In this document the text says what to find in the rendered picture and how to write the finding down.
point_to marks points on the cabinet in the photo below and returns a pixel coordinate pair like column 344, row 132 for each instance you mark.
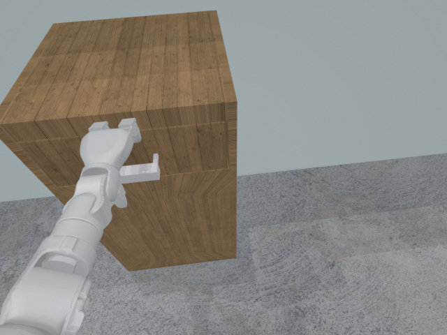
column 162, row 70

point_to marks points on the handle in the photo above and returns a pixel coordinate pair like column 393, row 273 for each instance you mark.
column 141, row 172

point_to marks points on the left robot forearm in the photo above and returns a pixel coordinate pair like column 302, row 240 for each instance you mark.
column 72, row 244

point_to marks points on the drawer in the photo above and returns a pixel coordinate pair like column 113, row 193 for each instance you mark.
column 186, row 148

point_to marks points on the left robot hand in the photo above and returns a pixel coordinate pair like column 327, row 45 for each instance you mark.
column 110, row 146

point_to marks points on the left robot upper arm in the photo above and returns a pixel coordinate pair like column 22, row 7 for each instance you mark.
column 48, row 302

